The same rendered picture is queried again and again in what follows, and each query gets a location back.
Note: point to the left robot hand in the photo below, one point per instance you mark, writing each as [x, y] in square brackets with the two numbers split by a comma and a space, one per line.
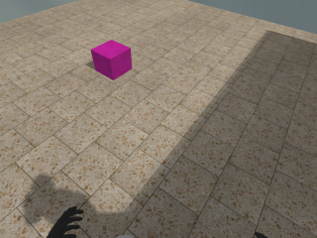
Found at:
[61, 226]

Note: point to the carton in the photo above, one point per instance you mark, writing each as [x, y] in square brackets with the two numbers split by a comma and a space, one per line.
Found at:
[112, 59]

